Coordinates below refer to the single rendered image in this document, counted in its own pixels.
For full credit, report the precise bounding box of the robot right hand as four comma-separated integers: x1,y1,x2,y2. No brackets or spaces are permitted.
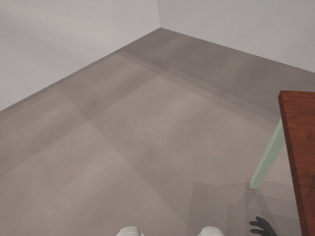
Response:
249,216,278,236

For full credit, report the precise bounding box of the robot left thigh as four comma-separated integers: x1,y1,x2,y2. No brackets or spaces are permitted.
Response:
116,226,145,236

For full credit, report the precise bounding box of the table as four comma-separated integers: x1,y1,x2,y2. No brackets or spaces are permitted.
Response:
250,89,315,236

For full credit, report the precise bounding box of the robot thigh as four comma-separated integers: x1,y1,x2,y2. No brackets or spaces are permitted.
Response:
116,226,145,236
198,226,224,236

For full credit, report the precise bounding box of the robot right thigh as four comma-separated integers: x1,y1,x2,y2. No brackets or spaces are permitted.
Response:
198,226,224,236

